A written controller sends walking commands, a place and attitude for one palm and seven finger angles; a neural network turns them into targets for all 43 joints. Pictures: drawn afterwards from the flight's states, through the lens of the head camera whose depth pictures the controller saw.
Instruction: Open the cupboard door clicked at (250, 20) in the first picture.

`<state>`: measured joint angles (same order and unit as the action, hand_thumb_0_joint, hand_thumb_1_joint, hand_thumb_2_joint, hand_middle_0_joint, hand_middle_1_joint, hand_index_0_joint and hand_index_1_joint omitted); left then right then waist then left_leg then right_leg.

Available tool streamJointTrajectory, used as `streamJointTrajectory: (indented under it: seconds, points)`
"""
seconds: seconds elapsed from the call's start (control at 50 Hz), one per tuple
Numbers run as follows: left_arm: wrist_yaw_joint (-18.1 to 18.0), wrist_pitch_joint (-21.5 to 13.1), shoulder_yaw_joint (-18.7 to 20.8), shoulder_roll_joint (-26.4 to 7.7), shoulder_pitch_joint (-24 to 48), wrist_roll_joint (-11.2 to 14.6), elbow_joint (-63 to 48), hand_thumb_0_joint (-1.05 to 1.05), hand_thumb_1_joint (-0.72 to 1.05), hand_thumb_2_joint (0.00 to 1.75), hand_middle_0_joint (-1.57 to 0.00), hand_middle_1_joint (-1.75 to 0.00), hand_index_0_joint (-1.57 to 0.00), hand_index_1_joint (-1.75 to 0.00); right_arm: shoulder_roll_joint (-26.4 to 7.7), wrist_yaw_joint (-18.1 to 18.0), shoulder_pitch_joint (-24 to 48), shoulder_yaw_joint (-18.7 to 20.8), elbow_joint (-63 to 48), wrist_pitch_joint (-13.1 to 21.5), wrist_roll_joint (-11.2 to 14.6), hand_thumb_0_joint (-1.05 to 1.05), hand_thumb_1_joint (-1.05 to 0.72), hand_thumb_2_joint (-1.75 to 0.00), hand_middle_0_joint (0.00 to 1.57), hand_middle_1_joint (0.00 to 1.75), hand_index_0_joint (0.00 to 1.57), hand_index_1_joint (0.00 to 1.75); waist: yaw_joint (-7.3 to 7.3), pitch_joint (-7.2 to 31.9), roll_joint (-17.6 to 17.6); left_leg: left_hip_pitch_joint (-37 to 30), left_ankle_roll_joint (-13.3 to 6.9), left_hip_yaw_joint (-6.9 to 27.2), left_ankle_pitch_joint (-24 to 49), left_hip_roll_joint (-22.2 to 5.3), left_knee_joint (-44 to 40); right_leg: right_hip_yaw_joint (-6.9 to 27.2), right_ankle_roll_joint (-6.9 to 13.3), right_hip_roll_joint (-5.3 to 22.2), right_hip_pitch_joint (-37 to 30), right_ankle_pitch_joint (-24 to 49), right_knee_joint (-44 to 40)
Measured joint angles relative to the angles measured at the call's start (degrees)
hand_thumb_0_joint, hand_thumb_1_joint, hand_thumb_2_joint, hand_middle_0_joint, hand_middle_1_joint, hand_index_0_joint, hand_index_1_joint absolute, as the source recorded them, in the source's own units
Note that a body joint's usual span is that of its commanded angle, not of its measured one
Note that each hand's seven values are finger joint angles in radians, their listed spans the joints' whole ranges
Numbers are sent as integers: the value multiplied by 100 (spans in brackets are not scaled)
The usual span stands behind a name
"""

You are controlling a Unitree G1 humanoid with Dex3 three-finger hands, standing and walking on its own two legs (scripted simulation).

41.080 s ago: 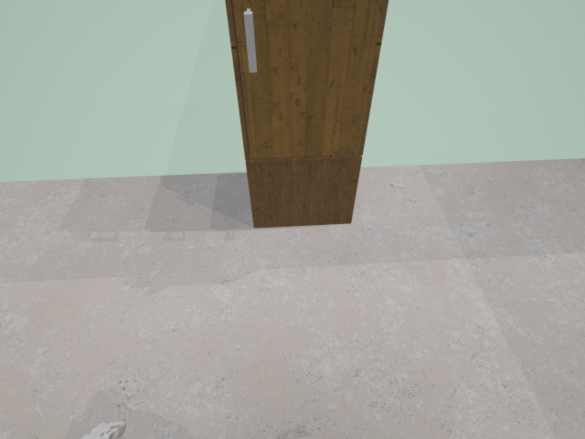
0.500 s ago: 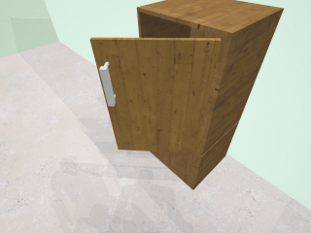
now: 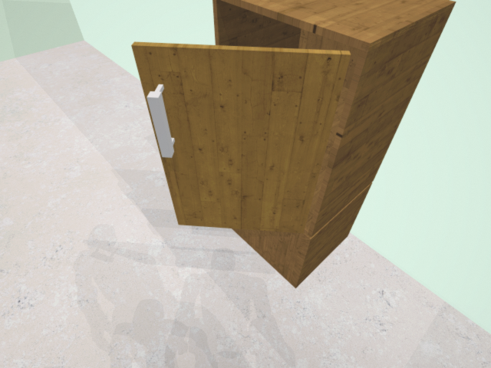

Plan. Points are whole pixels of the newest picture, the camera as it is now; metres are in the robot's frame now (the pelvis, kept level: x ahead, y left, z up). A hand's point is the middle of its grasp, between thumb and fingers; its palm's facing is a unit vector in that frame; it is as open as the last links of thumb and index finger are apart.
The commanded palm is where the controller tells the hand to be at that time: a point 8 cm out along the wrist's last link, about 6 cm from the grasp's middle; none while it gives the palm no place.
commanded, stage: look again from close up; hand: left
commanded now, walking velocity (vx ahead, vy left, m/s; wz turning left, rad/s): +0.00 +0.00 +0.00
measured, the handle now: (164, 121) +0.59 +0.22 +0.09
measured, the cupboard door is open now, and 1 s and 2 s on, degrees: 43 43 43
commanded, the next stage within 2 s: raise the hand with hooked fingers in 0.56 s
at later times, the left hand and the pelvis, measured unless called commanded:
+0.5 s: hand out of the picture -0.01 +0.16 -0.18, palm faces +0.04 -0.99 -0.16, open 7.4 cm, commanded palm none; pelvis +0.00 +0.01 +0.00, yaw +0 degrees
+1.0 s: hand (163, 299) +0.22 +0.15 +0.01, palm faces +0.00 -1.00 +0.05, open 8.1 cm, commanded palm +0.13 +0.24 -0.03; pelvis +0.00 +0.01 -0.04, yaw +1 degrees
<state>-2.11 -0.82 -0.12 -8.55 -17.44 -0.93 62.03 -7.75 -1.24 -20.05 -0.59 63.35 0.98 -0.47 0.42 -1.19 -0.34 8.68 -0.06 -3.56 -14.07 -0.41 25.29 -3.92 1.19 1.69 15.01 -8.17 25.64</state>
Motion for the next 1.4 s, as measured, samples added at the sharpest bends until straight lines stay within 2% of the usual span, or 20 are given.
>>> streamJointTrajectory:
  seconds: [0.68,0.7,0.72,0.78,0.84,0.9,0.98,1.02,1.08,1.14,1.18,1.22,1.26,1.3,1.34,1.4]
  points:
    - [-52,-8,-2,225,-186,-33,65,0,91,90,-20,-30,-20,-30,146,-23,50,31,38,-2,12,0,-91,-90,20,30,20,30,-75,-44,-26,63,-59,-56,-54,9,54,59,-68,3,36,22,-46]
    - [-120,462,-67,173,-470,189,-792,2,92,90,-20,-30,-20,-30,106,-38,-8,-40,-206,32,62,0,-91,-90,20,30,20,30,-61,-105,-17,73,-60,-74,-107,1,151,77,-70,-1,55,-10,45]
    - [-232,855,-57,59,-840,359,-1835,4,95,90,-20,-31,-20,-30,57,-111,-119,-120,-463,282,136,1,-91,-90,20,30,20,30,-65,-114,-17,57,-66,-99,-155,12,205,105,-55,10,81,-75,164]
    - [-662,502,-11,-196,-1379,739,-3769,7,96,89,-20,-32,-20,-31,-253,-291,-320,-89,-898,1058,327,2,-93,-90,21,30,21,30,13,148,162,206,-93,-15,-302,81,451,39,-63,105,214,-310,480]
    - [-734,52,-53,-230,-1244,981,-5100,6,92,87,-20,-34,-20,-33,-603,-371,-151,-19,-1373,1538,423,3,-93,-90,21,30,21,30,134,325,369,456,-131,86,-467,128,821,8,-117,145,402,-553,813]
    - [-423,-826,-72,-67,-662,1012,-5680,4,85,85,-20,-37,-20,-36,-800,-323,224,117,-1907,1813,315,2,-92,-90,21,30,20,30,225,514,360,974,-138,133,-663,161,1335,60,-126,150,909,-884,1350]
    - [721,-2160,131,214,-316,1197,-5743,2,75,82,-20,-42,-20,-42,-787,-6,757,313,-2695,1729,178,2,-92,-90,20,30,20,30,216,661,-35,1660,-83,31,-1000,110,2066,196,-62,102,1667,-950,2061]
    - [1238,-2560,258,195,-491,1158,-5681,1,70,80,-21,-45,-21,-44,-780,124,954,385,-3106,1560,155,2,-91,-90,20,30,20,30,214,652,-196,1916,-63,35,-1191,58,2418,193,-40,65,1930,-1136,2405]
    - [1525,-2515,395,-34,-1030,1134,-5731,1,62,77,-22,-49,-22,-49,-805,163,1090,474,-3652,1304,198,1,-91,-90,20,30,20,30,92,601,-318,2221,-36,86,-1423,1,2816,145,-4,28,2216,-1381,2768]
    - [1461,-2389,616,-277,-1616,1220,-5973,1,55,74,-23,-54,-23,-53,-809,100,1089,505,-3920,1200,208,1,-91,-90,20,30,20,30,-113,605,-300,2507,-14,204,-1597,-37,3113,30,16,10,2430,-1535,2980]
    - [1395,-2490,817,-407,-1864,1341,-6284,1,50,72,-23,-57,-23,-56,-787,52,1051,461,-3927,1199,190,1,-91,-90,20,30,20,30,-248,632,-227,2693,-5,330,-1693,-54,3297,-93,27,9,2532,-1619,3071]
    - [1425,-2769,979,-464,-1890,1501,-6579,1,45,70,-23,-60,-23,-59,-758,16,1046,354,-3794,1257,184,1,-91,-90,20,30,20,30,-341,654,-102,2876,1,472,-1775,-60,3478,-230,26,16,2613,-1686,3142]
    - [1615,-3017,1027,-451,-1623,1665,-6791,1,40,68,-23,-63,-23,-62,-737,-10,1076,193,-3614,1334,183,1,-91,-90,20,30,20,30,-395,622,63,3041,-3,594,-1842,-56,3656,-348,21,29,2685,-1733,3213]
    - [1910,-3057,985,-440,-1179,1719,-6890,1,35,66,-23,-66,-23,-65,-666,-24,1104,27,-3436,1377,200,1,-91,-90,20,30,20,30,-404,598,205,3182,-13,653,-1881,-50,3778,-404,8,37,2776,-1753,3268]
    - [2261,-2794,940,-499,-717,1705,-6825,1,31,64,-23,-69,-23,-68,-537,-45,1097,-122,-3299,1344,240,1,-91,-90,20,30,20,30,-354,583,286,3245,-13,637,-1880,-53,3788,-387,-7,34,2843,-1740,3268]
    - [2642,-1907,977,-693,-314,1674,-6604,1,24,61,-24,-73,-24,-73,-338,-71,957,-251,-3227,1173,308,1,-90,-90,21,30,21,30,-178,594,337,3145,-46,515,-1814,-51,3577,-270,-36,25,2816,-1665,3121]
